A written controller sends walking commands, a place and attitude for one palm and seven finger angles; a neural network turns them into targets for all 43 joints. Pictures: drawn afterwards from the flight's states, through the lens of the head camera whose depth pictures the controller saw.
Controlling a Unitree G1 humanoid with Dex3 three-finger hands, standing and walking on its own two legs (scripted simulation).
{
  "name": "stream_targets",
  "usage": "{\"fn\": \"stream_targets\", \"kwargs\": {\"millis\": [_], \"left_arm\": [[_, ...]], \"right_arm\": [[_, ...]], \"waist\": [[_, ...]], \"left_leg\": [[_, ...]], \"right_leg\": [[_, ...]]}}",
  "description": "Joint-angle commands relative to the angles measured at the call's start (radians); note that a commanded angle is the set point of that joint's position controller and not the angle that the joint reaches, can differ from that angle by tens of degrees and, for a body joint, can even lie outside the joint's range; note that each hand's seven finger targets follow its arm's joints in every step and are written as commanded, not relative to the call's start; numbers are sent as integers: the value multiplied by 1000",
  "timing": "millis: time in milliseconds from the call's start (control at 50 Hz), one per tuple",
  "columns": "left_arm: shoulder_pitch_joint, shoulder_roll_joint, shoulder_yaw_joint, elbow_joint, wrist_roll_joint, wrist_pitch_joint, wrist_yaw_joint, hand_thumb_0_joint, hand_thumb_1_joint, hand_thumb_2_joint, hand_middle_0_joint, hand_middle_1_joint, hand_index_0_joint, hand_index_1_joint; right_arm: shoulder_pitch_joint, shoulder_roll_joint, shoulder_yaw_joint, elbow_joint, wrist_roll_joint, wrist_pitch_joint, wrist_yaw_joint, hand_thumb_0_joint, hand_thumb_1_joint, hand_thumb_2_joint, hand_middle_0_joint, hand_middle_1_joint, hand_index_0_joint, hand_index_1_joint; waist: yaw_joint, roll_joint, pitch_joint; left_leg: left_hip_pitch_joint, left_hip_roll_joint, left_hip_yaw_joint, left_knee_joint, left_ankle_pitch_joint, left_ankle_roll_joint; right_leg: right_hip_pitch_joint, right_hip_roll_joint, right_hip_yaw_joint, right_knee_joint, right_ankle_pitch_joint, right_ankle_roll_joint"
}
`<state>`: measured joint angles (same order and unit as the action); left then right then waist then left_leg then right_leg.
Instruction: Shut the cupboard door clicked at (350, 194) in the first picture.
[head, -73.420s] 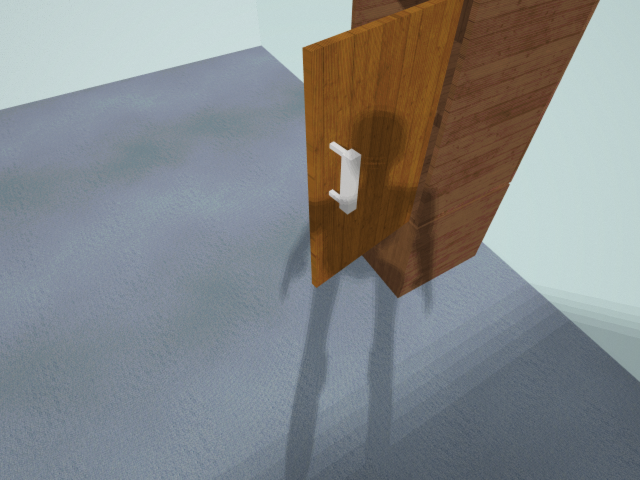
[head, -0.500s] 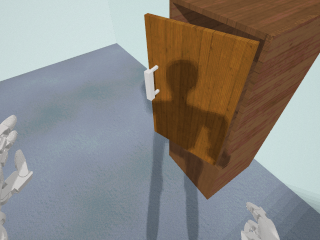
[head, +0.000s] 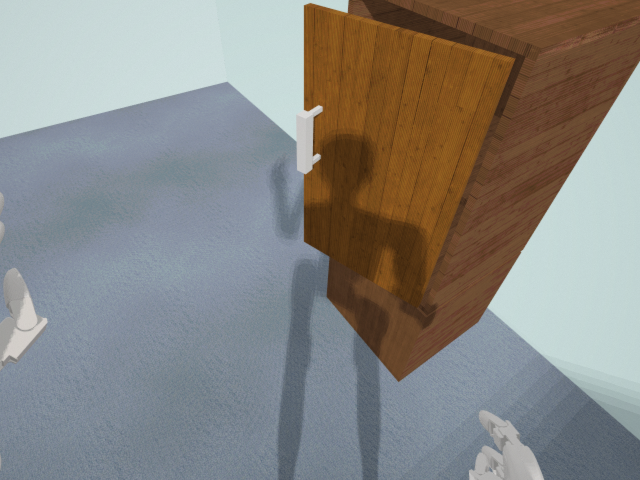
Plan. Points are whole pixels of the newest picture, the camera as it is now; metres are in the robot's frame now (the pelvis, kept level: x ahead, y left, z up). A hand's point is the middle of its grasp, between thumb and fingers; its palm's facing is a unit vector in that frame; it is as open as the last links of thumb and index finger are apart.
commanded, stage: step back with the hand held close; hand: left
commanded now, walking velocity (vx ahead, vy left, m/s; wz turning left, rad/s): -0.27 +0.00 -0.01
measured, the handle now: (311, 139) +0.74 +0.07 +0.04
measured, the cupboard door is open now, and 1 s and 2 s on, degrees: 18 18 18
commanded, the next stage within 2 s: stop stepping back and stand still in 0.64 s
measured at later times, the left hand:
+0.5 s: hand out of the picture +0.09 +0.28 +0.19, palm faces +0.61 -0.61 -0.50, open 7.4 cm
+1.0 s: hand out of the picture +0.01 +0.25 +0.19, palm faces +0.47 -0.80 -0.37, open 7.4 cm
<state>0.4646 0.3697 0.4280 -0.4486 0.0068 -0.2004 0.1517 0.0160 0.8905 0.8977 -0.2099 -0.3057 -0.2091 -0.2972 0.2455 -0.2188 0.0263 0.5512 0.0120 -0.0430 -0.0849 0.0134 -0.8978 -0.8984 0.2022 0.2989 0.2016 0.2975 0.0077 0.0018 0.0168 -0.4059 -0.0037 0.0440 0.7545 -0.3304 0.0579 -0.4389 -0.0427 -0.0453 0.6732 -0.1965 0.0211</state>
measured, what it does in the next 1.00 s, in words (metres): walks backwards: left foot, then right foot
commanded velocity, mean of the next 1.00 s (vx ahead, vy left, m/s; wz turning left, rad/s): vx -0.20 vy -0.02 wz -0.11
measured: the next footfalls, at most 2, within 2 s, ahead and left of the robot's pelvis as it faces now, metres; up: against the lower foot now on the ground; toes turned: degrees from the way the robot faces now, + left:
left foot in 0.70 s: -0.10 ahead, +0.10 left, +0.00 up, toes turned +1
right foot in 0.98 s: -0.18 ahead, -0.13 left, +0.00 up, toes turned -2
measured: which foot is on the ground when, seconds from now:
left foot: down 0.00-0.54, up 0.56-0.68, down 0.70-1.00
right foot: down 0.00-0.70, up 0.72-0.96, down 0.98-1.00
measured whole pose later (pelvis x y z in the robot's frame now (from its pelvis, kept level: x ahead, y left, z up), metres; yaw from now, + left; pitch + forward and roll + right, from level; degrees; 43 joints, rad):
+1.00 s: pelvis -0.19 -0.02 +0.01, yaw +0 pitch +0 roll -1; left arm 0.46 0.41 0.41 -0.47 -0.04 -0.17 0.16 0.01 0.89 0.90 -0.20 -0.30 -0.20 -0.30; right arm 0.25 -0.15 0.05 0.58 0.01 -0.12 -0.03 0.01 -0.90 -0.90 0.21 0.30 0.20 0.30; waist 0.00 -0.03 -0.06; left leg -0.40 0.16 0.18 0.66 -0.26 -0.01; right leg -0.23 0.01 -0.05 0.58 -0.36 -0.01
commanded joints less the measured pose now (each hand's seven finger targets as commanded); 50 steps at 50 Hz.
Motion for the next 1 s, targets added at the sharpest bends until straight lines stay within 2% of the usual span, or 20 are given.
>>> {"fn": "stream_targets", "kwargs": {"millis": [0,60,140,300,400,460,520,560,580,620,640,660,680,700,720,760,800,900,940,980], "left_arm": [[-120,241,148,-285,-2,-93,36,0,900,900,-200,-300,-200,-300],[-97,266,176,-272,-10,-99,46,0,900,900,-200,-300,-200,-300],[-18,245,163,-231,-27,-103,54,0,900,900,-200,-300,-200,-300],[39,262,214,-240,-15,-116,58,0,900,900,-200,-300,-200,-300],[-2,240,220,-221,22,-115,45,0,900,900,-200,-300,-200,-300],[-69,278,237,-248,8,-113,37,0,900,900,-200,-300,-200,-300],[-72,270,165,-292,-28,-70,50,0,900,900,-200,-300,-200,-300],[-167,290,151,-323,-34,-52,53,0,900,900,-200,-300,-200,-300],[-171,286,149,-323,-39,-50,44,0,900,900,-200,-300,-200,-300],[-170,269,142,-329,-40,-69,37,0,900,900,-200,-300,-200,-300],[-172,253,129,-320,-46,-82,33,0,900,900,-200,-300,-200,-300],[-183,241,119,-298,-45,-97,32,0,900,900,-200,-300,-200,-300],[-197,199,125,-310,-36,-108,42,0,900,900,-200,-300,-200,-300],[-226,233,146,-311,-19,-109,53,0,900,900,-200,-300,-200,-300],[-203,243,163,-245,-36,-114,48,0,900,900,-200,-300,-200,-300],[-103,179,115,-262,-65,-83,19,0,900,900,-200,-300,-200,-300],[-38,130,69,-245,-68,-58,9,0,900,900,-200,-300,-200,-300],[-105,183,47,-216,-53,-32,17,0,900,900,-200,-300,-200,-300],[-122,239,90,-230,-49,-22,27,0,900,900,-200,-300,-200,-300],[-137,306,155,-265,-59,-38,38,0,900,900,-200,-300,-200,-300]], "right_arm": [[-97,-147,-68,-156,-9,-73,-11,0,-900,-900,200,300,200,300],[-87,-143,-69,-134,-18,-78,-5,0,-900,-900,200,300,200,300],[-80,-138,-68,-120,-13,-68,3,0,-900,-900,200,300,200,300],[-96,-157,-86,-136,1,-83,-8,0,-900,-900,200,300,200,300],[-108,-172,-101,-142,4,-98,-9,0,-900,-900,200,300,200,300],[-120,-160,-109,-126,-5,-108,-7,0,-900,-900,200,300,200,300],[-112,-85,-99,-44,-19,-77,38,0,-900,-900,200,300,200,300],[-81,-75,-102,-8,-26,-41,54,0,-900,-900,200,300,200,300],[-66,-76,-100,-14,-24,-31,54,0,-900,-900,200,300,200,300],[-80,-89,-85,-67,-15,-40,33,0,-900,-900,200,300,200,300],[-75,-109,-83,-58,-15,-44,21,0,-900,-900,200,300,200,300],[-86,-141,-87,-48,-21,-52,8,0,-900,-900,200,300,200,300],[-99,-162,-87,-55,-31,-73,-2,0,-900,-900,200,300,200,300],[-83,-98,-95,-46,-41,-99,-13,0,-900,-900,200,300,200,300],[-76,-88,-115,-37,-34,-111,-12,0,-900,-900,200,300,200,300],[-55,-123,-135,-84,-3,-126,26,0,-900,-900,200,300,200,300],[-74,-116,-110,-94,12,-127,50,0,-900,-900,200,300,200,300],[-99,-120,-60,-104,3,-126,38,0,-900,-900,200,300,200,300],[-100,-113,-56,-111,1,-108,30,0,-900,-900,200,300,200,300],[-111,-93,-50,-103,-11,-94,26,0,-900,-900,200,300,200,300]], "waist": [[-17,28,-59],[-17,-10,-60],[-23,-2,-93],[-11,101,-157],[-13,165,-59],[-12,61,-14],[-38,-225,-52],[-69,-333,-109],[-70,-362,-133],[-43,-251,-84],[-54,-109,-63],[-52,129,-8],[-42,426,-17],[-35,331,-37],[-20,225,-112],[-5,167,-217],[-5,180,-138],[-27,152,-71],[-32,64,-66],[-41,-5,-104]], "left_leg": [[-408,80,-127,-268,-418,26],[-285,50,-114,-189,-345,-2],[-224,57,-130,-216,-282,-6],[-509,177,-210,-389,-357,57],[-770,224,-159,-364,-672,86],[-575,141,-96,-160,-607,40],[13,11,-38,351,-299,-69],[187,2,-40,535,-183,-89],[261,7,-37,464,-178,-83],[269,-5,-15,50,-203,-61],[239,10,-11,-204,-184,-53],[104,140,-108,-388,-234,-6],[-133,405,-337,-555,-238,97],[-96,471,-296,-502,65,117],[41,445,-177,-399,343,107],[175,376,-61,-298,403,63],[155,348,-4,-339,325,21],[7,291,-29,-422,-269,-23],[-28,190,31,-317,-286,-54],[24,113,59,-137,-120,-66]], "right_leg": [[328,-48,219,-97,-164,-43],[185,-100,271,-221,-296,-75],[144,-94,219,-226,-270,-69],[468,33,120,113,101,-15],[544,68,180,232,-59,-12],[234,4,362,52,-200,-68],[-352,-267,713,-490,-612,-207],[-419,-281,620,-588,-597,-199],[-423,-232,497,-553,-514,-158],[-322,-124,349,-423,-335,-83],[-259,-78,310,-297,-308,-47],[-202,-5,250,-37,-270,-27],[-74,118,119,354,-223,28],[-115,100,126,553,-266,32],[-146,91,133,569,-258,28],[-122,81,79,485,-247,27],[-61,63,-9,278,-237,32],[216,84,-61,-140,-137,4],[234,18,54,-248,-186,-69],[177,-140,245,-345,-96,-148]]}}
